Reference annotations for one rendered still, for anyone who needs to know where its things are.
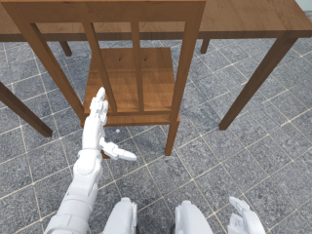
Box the chair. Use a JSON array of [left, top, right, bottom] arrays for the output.
[[0, 0, 207, 159]]

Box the right robot hand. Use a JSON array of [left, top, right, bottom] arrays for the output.
[[227, 196, 266, 234]]

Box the table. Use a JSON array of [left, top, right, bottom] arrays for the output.
[[0, 0, 312, 137]]

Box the robot left forearm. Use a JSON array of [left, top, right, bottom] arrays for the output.
[[43, 148, 103, 234]]

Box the left robot hand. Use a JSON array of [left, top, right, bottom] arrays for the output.
[[82, 87, 137, 161]]

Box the robot left thigh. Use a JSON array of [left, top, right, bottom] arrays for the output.
[[102, 201, 137, 234]]

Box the robot right shin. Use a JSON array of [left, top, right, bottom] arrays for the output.
[[175, 200, 191, 234]]

